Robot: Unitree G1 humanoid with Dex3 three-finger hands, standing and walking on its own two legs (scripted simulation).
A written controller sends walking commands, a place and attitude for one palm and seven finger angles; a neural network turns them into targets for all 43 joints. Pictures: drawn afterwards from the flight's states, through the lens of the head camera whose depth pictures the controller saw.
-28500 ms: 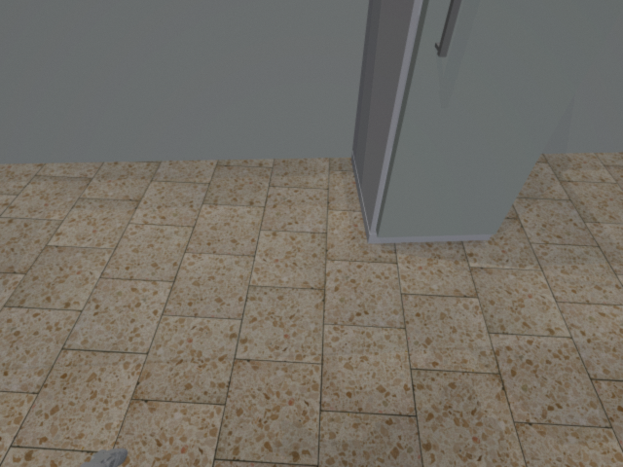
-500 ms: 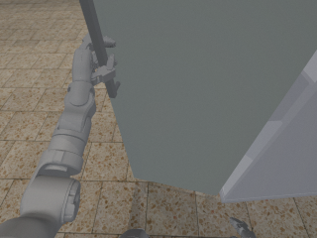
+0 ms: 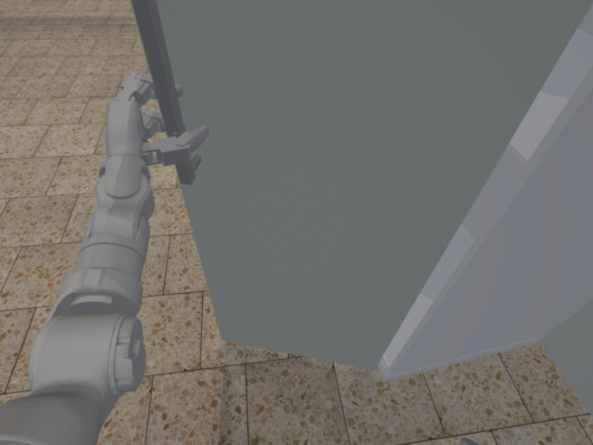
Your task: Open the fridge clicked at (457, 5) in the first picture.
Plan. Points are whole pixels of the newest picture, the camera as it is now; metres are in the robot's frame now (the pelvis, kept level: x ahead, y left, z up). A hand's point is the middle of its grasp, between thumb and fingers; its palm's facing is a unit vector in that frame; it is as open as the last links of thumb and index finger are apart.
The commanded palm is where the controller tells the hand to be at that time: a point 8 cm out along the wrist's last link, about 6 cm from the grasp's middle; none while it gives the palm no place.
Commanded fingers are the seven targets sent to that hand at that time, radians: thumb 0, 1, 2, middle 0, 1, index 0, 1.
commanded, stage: loosen the grip on the handle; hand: left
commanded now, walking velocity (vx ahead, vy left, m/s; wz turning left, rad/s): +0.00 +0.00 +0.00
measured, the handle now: (167, 63) +0.51 +0.17 +0.26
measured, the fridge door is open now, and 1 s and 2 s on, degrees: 66 66 66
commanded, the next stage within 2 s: slip the hand off the handle in 0.34 s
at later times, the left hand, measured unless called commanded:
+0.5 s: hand (169, 145) +0.47 +0.18 +0.16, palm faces +0.22 -0.97 -0.14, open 14.5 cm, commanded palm +0.44 +0.24 +0.17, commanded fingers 0.00 -0.55 0.20 -0.25 -1.15 -0.25 -1.15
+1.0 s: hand (102, 146) +0.47 +0.27 +0.16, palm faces +0.22 -0.97 -0.13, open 14.7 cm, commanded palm +0.43 +0.31 +0.17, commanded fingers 0.00 -0.55 0.20 -0.25 -1.15 -0.25 -1.15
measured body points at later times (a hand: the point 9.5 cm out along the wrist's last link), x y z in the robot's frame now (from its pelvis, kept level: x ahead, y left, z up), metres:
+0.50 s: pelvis +0.02 -0.03 +0.00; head +0.05 -0.03 +0.45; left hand +0.45 +0.23 +0.17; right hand +0.11 -0.29 -0.12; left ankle +0.03 +0.12 -0.73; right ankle +0.00 -0.16 -0.73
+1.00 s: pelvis +0.03 -0.03 -0.01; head +0.08 -0.02 +0.44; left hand +0.45 +0.32 +0.17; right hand +0.09 -0.31 -0.12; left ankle +0.03 +0.12 -0.73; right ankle +0.00 -0.16 -0.73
